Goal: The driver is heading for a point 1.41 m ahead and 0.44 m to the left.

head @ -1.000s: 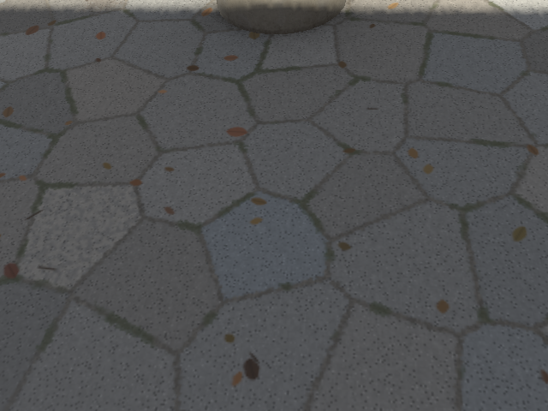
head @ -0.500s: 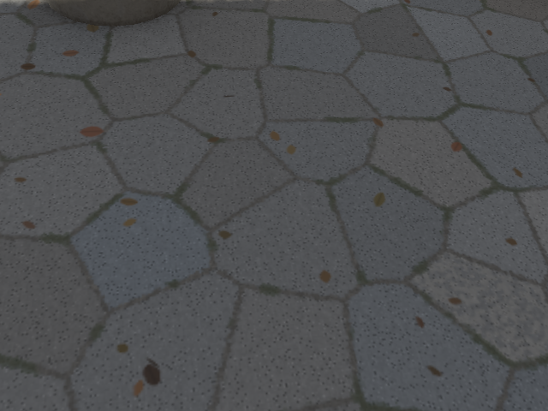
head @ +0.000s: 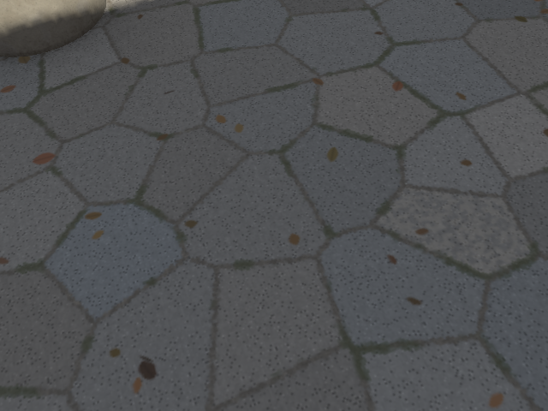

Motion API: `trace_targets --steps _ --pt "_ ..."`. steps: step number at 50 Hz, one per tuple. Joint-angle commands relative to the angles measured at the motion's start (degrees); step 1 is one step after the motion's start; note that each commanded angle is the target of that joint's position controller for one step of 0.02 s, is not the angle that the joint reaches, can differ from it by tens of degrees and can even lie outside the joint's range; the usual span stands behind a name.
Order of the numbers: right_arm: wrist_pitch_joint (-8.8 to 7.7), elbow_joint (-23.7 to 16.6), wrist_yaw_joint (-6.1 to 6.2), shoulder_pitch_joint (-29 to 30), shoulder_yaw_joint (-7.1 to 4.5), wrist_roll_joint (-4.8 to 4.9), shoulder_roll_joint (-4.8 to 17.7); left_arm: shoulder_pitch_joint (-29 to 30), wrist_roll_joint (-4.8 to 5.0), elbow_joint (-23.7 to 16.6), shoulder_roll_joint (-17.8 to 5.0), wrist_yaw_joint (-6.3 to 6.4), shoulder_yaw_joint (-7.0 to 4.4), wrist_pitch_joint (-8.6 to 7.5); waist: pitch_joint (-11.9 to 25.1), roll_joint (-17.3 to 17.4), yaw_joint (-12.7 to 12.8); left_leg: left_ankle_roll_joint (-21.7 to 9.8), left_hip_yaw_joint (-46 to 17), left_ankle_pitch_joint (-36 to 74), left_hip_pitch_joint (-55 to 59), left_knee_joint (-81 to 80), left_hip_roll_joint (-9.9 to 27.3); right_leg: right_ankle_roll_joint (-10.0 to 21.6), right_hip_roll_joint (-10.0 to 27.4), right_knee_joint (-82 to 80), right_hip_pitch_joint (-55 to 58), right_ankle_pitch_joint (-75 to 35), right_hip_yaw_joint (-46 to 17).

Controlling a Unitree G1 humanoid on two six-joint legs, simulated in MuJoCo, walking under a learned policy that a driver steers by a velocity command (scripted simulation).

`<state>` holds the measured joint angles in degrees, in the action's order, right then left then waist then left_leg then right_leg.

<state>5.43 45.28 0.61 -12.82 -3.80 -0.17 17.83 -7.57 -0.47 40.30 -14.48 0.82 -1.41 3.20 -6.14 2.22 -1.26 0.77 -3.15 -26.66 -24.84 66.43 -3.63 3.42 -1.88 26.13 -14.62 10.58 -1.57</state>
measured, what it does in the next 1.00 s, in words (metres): walks backwards: left foot, then right foot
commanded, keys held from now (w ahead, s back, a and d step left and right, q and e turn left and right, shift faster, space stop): no key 1.00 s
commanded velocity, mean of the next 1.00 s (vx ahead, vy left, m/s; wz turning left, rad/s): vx -0.04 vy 0.00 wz -0.03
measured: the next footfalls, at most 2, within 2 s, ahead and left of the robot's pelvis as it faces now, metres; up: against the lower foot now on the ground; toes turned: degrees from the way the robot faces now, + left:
left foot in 0.22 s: -0.06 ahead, +0.11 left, +0.00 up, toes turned -2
right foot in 0.48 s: -0.05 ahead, -0.11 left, +0.00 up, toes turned +3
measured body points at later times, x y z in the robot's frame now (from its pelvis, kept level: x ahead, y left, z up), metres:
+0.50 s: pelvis -0.08 +0.01 +0.00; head -0.07 +0.03 +0.45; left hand -0.03 +0.28 -0.15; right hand +0.01 -0.23 -0.14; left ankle -0.10 +0.11 -0.74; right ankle -0.09 -0.11 -0.75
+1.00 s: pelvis -0.11 +0.00 +0.00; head -0.10 +0.00 +0.45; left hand -0.10 +0.23 -0.16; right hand -0.11 -0.24 -0.15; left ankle -0.10 +0.11 -0.74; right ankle -0.09 -0.11 -0.74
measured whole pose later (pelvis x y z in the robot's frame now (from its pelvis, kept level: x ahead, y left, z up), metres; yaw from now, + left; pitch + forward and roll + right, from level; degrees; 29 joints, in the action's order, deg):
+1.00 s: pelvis -0.11 +0.00 +0.00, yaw +0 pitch -2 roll +0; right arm 0.3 63.6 1.6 -16.5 0.0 -0.7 10.7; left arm -14.6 -0.6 64.6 -10.4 1.9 0.2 0.2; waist -1.5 0.1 -0.4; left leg -0.8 -1.6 -11.3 -9.8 22.6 -1.2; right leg 1.1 -2.1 22.0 -9.8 10.7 -2.1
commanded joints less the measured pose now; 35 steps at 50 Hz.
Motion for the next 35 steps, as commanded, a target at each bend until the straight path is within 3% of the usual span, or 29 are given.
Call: trace_targets --steps 1,4,6,8,10,11,12,13,14,15,16,18,20,22,23,25,26,27,28,31,35 --pt "-0.06 -2.2 0.31 -1.5 -0.86 -0.04 3.6 -0.8 0.03 -1.8 -7.3 0.84 -1.83 -0.88 9.0 -9.7 1.8 0.8 -1.0 0.9 -1.5 -4.1 0.1 8.9 13.8 -7.6 10.2 -17.3 -11.6" --pt "0.12 -1.6 0.40 -1.4 -0.32 -0.23 2.6 -1.1 -0.53 -0.1 -7.3 0.66 -1.65 -0.97 8.1 -11.7 2.7 0.2 1.1 -1.4 3.5 -16.8 1.1 8.4 13.4 -10.7 8.7 -0.2 -14.7" --pt "-0.15 -0.7 0.52 -2.5 -0.16 -0.01 2.5 -1.6 -0.91 1.3 -8.6 0.28 -2.03 -0.82 7.6 -12.5 2.8 -0.9 2.5 -3.2 8.2 -24.1 0.7 8.1 13.2 -11.7 6.2 4.0 -15.8" --pt "-0.71 0.9 0.69 -5.1 -0.11 0.34 2.4 -2.4 -1.01 2.7 -9.2 0.09 -2.29 -0.53 7.2 -11.8 2.2 -2.5 3.3 -1.2 12.4 -31.7 0.5 7.6 13.4 -12.2 3.9 5.2 -16.8" --pt "-1.65 3.6 0.90 -9.7 0.31 0.08 0.9 -2.2 -0.34 3.8 -9.1 0.24 -2.35 -0.12 6.5 -9.2 -0.1 -4.7 4.6 9.2 20.2 -45.9 0.4 4.8 11.6 -11.3 -1.3 8.8 -15.5" --pt "-2.43 3.6 1.10 -8.9 0.46 -0.55 1.8 -3.6 -0.33 4.5 -8.2 0.21 -2.24 -0.23 5.4 -5.9 0.5 -6.0 0.1 11.3 22.5 -51.1 3.4 1.6 9.5 -9.8 -5.0 11.1 -13.9" --pt "-3.25 2.5 1.29 -8.4 0.39 -1.71 4.5 -5.5 0.11 4.6 -5.6 -0.06 -1.68 -0.58 8.1 3.5 1.3 -8.0 -13.2 3.1 25.1 -55.1 14.6 -1.2 5.3 0.3 -9.0 13.9 -8.9" --pt "-3.69 1.1 0.87 -2.3 0.28 -1.29 6.4 0.6 0.15 3.6 -6.7 0.20 -2.32 -0.63 0.8 10.1 0.0 -12.6 -20.1 -1.4 6.4 -59.0 22.3 -2.4 -1.5 6.3 -7.4 13.8 -1.1" --pt "-4.48 0.8 0.88 1.4 0.92 -1.81 4.4 1.5 -0.45 4.3 -7.0 0.10 -2.48 -0.53 -1.4 6.7 1.1 -13.3 -17.6 0.0 0.9 -59.8 21.1 -2.3 -0.1 14.6 -2.2 11.7 -3.0" --pt "-5.13 0.6 1.19 4.5 1.58 -1.61 2.4 -0.2 -0.32 5.8 -5.6 -0.38 -2.32 -0.53 -0.9 5.5 3.0 -12.0 -13.5 4.6 0.9 -58.8 17.8 -2.0 -1.0 18.3 -1.3 9.5 -3.2" --pt "-5.35 0.7 1.34 5.3 1.74 -1.64 2.2 -2.8 -0.19 7.4 -5.2 -0.55 -2.26 -0.54 -0.2 5.5 3.8 -10.9 -10.1 11.1 3.2 -57.1 15.3 -2.1 -1.2 20.1 -1.4 9.1 -2.9" --pt "-5.88 2.1 1.57 3.0 2.05 -0.94 1.9 -5.2 -0.87 9.7 -4.5 -0.38 -2.04 -0.77 1.7 5.7 3.2 -10.9 -7.1 26.1 11.8 -52.6 13.6 -2.7 -0.4 18.1 -3.8 11.0 -1.8" --pt "-6.03 4.2 1.60 -0.7 2.37 -0.74 1.5 -4.2 -0.47 10.4 -3.2 0.29 -1.33 -1.13 3.5 5.4 1.0 -11.0 -6.7 34.2 18.4 -48.9 13.7 -3.5 0.8 10.3 -3.5 12.1 -0.6" --pt "-5.72 5.6 1.65 -2.3 2.12 -0.85 2.5 -4.2 0.24 11.4 -3.1 1.05 -1.03 -1.23 4.6 5.5 0.3 -10.5 -7.7 37.4 20.8 -46.4 13.8 -3.8 0.6 1.0 -0.3 9.4 0.5" --pt "-5.52 6.2 1.62 -2.2 1.88 -0.75 3.1 -5.8 0.37 12.5 -3.2 1.36 -0.88 -1.36 4.8 4.5 1.2 -9.1 -7.6 38.0 19.8 -45.6 13.4 -3.8 1.1 -6.2 3.7 1.4 0.4" --pt "-5.88 6.5 1.24 -3.5 1.90 -0.63 2.4 -8.1 -0.32 14.1 -6.4 1.91 -1.25 -2.02 7.2 1.2 0.5 -5.7 -7.3 32.6 15.5 -45.4 11.5 -3.3 6.1 -7.7 13.0 -11.9 -5.5" --pt "-5.96 7.2 0.86 -5.6 1.85 0.10 1.3 -7.1 0.10 15.4 -7.3 1.64 -1.32 -2.13 6.0 -3.9 -2.0 -5.0 -5.2 28.3 14.7 -48.3 8.5 -2.1 6.8 -4.1 11.4 -15.9 -5.7" --pt "-5.74 8.4 1.08 -3.2 2.03 0.13 1.1 -7.6 0.23 16.2 -3.6 1.03 -0.44 -2.37 5.8 -3.6 0.5 -4.3 -3.8 22.9 17.4 -48.6 7.5 -1.9 6.4 -5.4 8.3 -10.9 -5.7" --pt "-5.40 8.7 1.24 -1.5 1.89 0.02 1.1 -7.8 -0.09 16.9 -2.8 0.82 -0.07 -2.61 4.1 -3.7 1.1 -3.9 -3.5 20.0 17.8 -48.1 7.3 -2.1 6.1 -7.0 6.0 -7.4 -5.7" --pt "-4.87 9.7 0.91 -0.5 1.88 -0.57 0.7 -7.5 -0.32 18.6 -4.2 1.24 -0.07 -2.75 2.3 -4.8 0.7 -4.4 -3.9 16.5 16.6 -48.4 7.6 -1.8 5.8 -8.9 3.9 -2.2 -6.4" --pt "-5.11 12.2 0.83 -1.2 2.12 -0.47 -0.1 -7.7 -0.29 20.1 -3.4 1.22 0.29 -3.05 1.9 -3.5 0.8 -3.9 -3.8 14.4 15.1 -48.7 7.4 -1.4 6.0 -9.6 3.4 1.2 -6.9"
Over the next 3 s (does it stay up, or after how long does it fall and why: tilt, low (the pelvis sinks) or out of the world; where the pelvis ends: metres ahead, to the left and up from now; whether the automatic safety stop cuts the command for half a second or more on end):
stays up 0.54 -0.02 0.00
